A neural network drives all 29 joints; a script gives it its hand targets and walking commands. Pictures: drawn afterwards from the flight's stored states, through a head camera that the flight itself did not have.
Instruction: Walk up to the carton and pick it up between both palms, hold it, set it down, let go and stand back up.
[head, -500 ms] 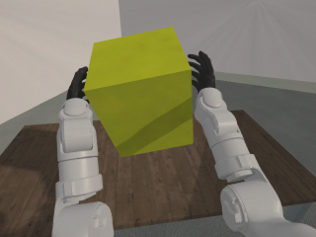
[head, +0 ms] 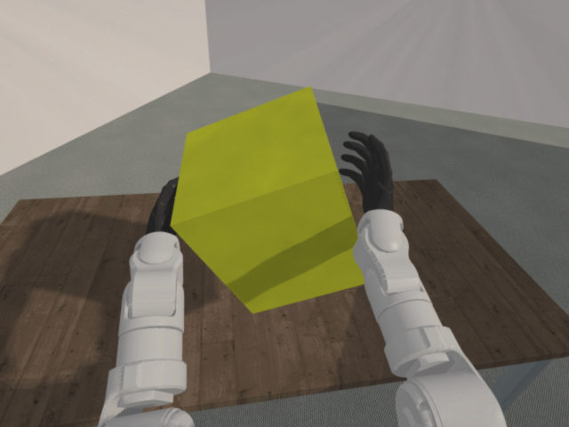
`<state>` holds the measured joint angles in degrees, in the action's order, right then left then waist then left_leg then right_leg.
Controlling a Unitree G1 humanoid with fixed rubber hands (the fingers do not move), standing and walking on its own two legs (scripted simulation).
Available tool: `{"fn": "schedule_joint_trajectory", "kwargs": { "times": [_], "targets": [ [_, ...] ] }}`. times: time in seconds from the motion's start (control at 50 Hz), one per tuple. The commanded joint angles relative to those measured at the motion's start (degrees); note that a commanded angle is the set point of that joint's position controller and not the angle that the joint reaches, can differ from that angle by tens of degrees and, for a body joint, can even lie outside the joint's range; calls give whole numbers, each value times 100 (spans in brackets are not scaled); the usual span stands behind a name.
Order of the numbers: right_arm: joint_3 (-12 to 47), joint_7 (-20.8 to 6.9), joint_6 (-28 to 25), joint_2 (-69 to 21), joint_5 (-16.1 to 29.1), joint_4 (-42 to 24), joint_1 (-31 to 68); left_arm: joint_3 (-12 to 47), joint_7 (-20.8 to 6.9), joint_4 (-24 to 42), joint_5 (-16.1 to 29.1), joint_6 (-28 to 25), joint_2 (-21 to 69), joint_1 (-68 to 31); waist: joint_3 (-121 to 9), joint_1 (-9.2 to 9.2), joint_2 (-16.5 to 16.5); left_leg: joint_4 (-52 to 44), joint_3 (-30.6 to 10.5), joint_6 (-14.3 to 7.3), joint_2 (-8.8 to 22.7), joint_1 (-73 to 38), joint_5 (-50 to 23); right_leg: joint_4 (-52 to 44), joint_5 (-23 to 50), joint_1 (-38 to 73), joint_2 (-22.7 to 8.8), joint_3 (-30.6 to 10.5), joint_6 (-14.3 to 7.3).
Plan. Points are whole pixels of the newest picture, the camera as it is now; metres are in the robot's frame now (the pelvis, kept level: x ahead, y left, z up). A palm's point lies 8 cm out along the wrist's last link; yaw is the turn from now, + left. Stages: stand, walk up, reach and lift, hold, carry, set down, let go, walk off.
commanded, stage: set down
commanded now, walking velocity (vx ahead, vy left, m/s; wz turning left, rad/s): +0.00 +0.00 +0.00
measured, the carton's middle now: (279, 207) +0.42 -0.04 +0.15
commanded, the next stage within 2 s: none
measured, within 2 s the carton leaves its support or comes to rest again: neither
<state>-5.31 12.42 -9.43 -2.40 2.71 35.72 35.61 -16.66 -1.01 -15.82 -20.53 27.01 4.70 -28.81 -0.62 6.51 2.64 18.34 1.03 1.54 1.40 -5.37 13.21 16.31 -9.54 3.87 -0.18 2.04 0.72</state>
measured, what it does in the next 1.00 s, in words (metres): stands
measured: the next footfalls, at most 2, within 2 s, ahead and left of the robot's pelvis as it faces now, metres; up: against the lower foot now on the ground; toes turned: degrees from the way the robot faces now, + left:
none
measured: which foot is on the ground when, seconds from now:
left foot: down 0.00-1.00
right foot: down 0.00-1.00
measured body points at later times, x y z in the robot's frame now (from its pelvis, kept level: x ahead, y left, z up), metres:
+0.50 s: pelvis -0.03 +0.00 +0.00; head -0.10 +0.03 +0.44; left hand +0.37 +0.13 +0.19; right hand +0.34 -0.16 +0.24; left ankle -0.04 +0.12 -0.75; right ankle -0.01 -0.12 -0.75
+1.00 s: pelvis +0.02 +0.02 +0.01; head -0.02 +0.04 +0.46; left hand +0.43 +0.14 +0.15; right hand +0.38 -0.15 +0.18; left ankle -0.04 +0.12 -0.74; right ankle -0.01 -0.13 -0.74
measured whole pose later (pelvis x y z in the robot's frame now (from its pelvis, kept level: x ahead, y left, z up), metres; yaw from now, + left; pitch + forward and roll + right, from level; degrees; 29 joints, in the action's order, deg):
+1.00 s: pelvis +0.02 +0.02 +0.01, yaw +1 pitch -1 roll -2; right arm -19.4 15.4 -16.0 -9.4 -7.9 43.0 35.7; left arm -19.2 0.2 -38.2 -18.6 11.0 1.3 -38.4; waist -5.4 7.4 1.2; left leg 17.9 1.0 0.4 0.9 2.9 9.9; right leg 14.9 -4.0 -3.7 -0.8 2.5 2.7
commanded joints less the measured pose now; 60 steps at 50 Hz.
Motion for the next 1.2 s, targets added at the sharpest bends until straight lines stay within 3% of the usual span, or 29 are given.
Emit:
{"fn": "schedule_joint_trajectory", "kwargs": {
  "times": [0.0,0.06,0.1,0.22,0.28,0.34,0.36,0.4,0.46,0.5,0.56,0.6,0.66,0.68,0.72,0.74,0.76,0.78,0.82,0.9,0.96,1.0,1.02,1.06,1.1,1.12,1.14,1.16,1.18],
  "targets": [
    [1887,-625,595,-2516,-2,-191,2850,1217,-1406,131,-306,16,2089,-3440,216,-251,223,-598,391,-25,-380,245,-1203,-167,2814,1245,-57,455,414],
    [2087,-662,703,-2541,29,-458,2984,744,-1557,-207,-463,149,1747,-3669,-125,-550,577,-664,527,-248,-475,382,-1053,-237,2313,1429,-84,443,377],
    [2049,-627,445,-2438,38,-1047,3191,1023,-1534,244,-194,35,1869,-3712,-841,-263,557,-570,462,-179,-424,203,-1714,-57,2918,1772,18,529,437],
    [1819,-792,-518,-3115,-304,-1735,4316,3303,-689,1748,1140,-1365,2911,-6348,-4568,206,-1060,211,288,341,-229,-597,-3089,115,1900,378,252,749,106],
    [1674,-964,-697,-3552,-802,-1262,3951,3709,-352,1455,1285,-2032,3161,-6572,-4966,196,-1262,297,361,432,-196,-474,-2870,51,1692,-252,261,684,-16],
    [985,-966,-485,-3482,-1140,-146,3613,3059,-499,138,829,-1941,2896,-6493,-3543,317,-991,44,547,258,-233,-25,-1884,-90,1437,23,139,571,-2],
    [306,-946,-223,-3238,-1383,631,3373,2430,-659,-530,487,-1770,2572,-6403,-2231,366,-754,-262,539,141,-225,345,-902,-226,850,174,47,503,-3],
    [-156,-951,189,-3022,-1475,986,3225,1445,-1074,-1419,28,-1296,2225,-5528,-371,163,-227,-867,689,-162,-230,905,590,-402,-239,688,2,451,93],
    [-338,-882,900,-2472,-1306,1475,3047,165,-1587,-2637,-624,-625,1873,-4513,1171,-54,295,-1074,647,-400,-252,964,927,-670,-926,619,-49,424,184],
    [-374,-942,1106,-2284,-1186,1218,3284,-147,-1786,-2689,-717,-406,1765,-4469,860,-333,287,-1123,636,-450,-265,913,905,-682,-1441,431,-18,350,110],
    [-294,-940,1057,-2262,-1054,848,3725,-322,-1739,-2366,-684,-461,1662,-4723,171,-392,162,-991,655,-407,-374,871,518,-624,-1082,508,14,342,192],
    [12,-926,774,-2634,-1087,593,3645,-159,-1641,-2019,-535,-748,1828,-4794,-369,-275,265,-832,692,-355,-392,780,-230,-400,126,852,48,430,289],
    [463,-937,12,-3120,-1033,-182,4244,604,-1318,-1351,23,-1441,2213,-5517,-2295,-357,-133,-472,681,-139,-412,599,-1360,91,1891,1420,117,462,253],
    [751,-956,-374,-3411,-1069,-759,4534,1305,-1146,-721,346,-1771,2618,-6086,-3621,-79,-331,-232,577,9,-360,382,-2342,301,2817,1438,123,559,294],
    [1231,-958,-870,-3909,-1190,-748,4673,2277,-783,-370,928,-2440,3077,-6629,-5696,-121,-704,366,508,217,-327,154,-3603,531,3912,1125,191,523,187],
    [1456,-943,-1060,-4074,-1123,-720,4439,2746,-649,0,1239,-2688,3262,-6656,-6133,126,-823,609,445,310,-263,-237,-4311,588,4260,910,234,571,151],
    [1618,-947,-1134,-4295,-1229,-642,4157,2871,-551,-226,1257,-2880,3309,-6392,-6431,-5,-828,793,511,352,-319,-200,-4653,647,4962,902,218,493,135],
    [1509,-913,-1227,-4403,-1408,-263,3805,2992,-435,-65,1310,-3114,3236,-6546,-6576,150,-1099,839,500,422,-337,-7,-4733,730,5274,853,196,449,107],
    [1858,-805,-1119,-4674,-1503,-52,3109,2735,-460,-445,1030,-3139,3100,-6092,-5824,165,-612,605,527,243,-464,890,-4232,898,6331,1685,10,262,151],
    [1218,-602,-268,-3729,-1535,829,2917,1468,-1064,-2140,287,-2130,2457,-4597,-1986,224,251,-114,575,15,-417,1002,-2147,372,5209,2438,-141,226,279],
    [953,-493,254,-3256,-1132,1070,2637,715,-1536,-2649,-161,-1298,2299,-3864,-42,72,425,-708,638,-98,-383,1043,-796,-314,2872,1642,-91,253,356],
    [585,-485,556,-2797,-933,946,2804,678,-1784,-2630,-253,-820,2507,-3776,360,246,406,-892,649,-101,-276,639,-826,-671,1476,757,35,351,320],
    [419,-502,657,-2535,-918,840,2852,741,-1847,-2416,-237,-732,2466,-3973,238,252,197,-894,699,-29,-235,445,-982,-753,994,475,84,411,230],
    [394,-486,558,-2479,-793,703,2833,677,-1765,-2268,-259,-556,2430,-3709,67,345,-48,-686,561,163,-205,368,-2036,-489,1996,664,192,509,220],
    [702,-567,-83,-2151,-629,300,3009,1248,-1497,-1026,-78,-550,2678,-3271,-1281,268,-1064,225,330,641,89,-998,-5649,-21,2371,168,525,859,161],
    [759,-602,-415,-2322,-529,-57,3455,1625,-1370,-709,135,-694,2870,-3460,-1830,217,-1322,660,167,796,273,-1454,-6847,-119,1911,-209,661,1037,-118],
    [280,-648,-713,-2237,-772,173,3724,1990,-1213,-779,386,-877,3008,-4160,-2457,457,-1723,912,124,987,462,-1741,-7278,-436,1432,-693,700,1051,-410],
    [415,-707,-998,-2614,-806,-117,3944,2388,-995,-356,651,-1243,3186,-4935,-3341,367,-1911,1221,247,1182,470,-1633,-7673,-570,1570,-898,694,920,-684],
    [360,-779,-1429,-2858,-878,-778,4347,3241,-682,134,1162,-1648,3529,-5428,-4857,592,-1903,1497,119,1379,653,-1622,-8137,-713,1671,-1036,703,875,-861]
  ]
}}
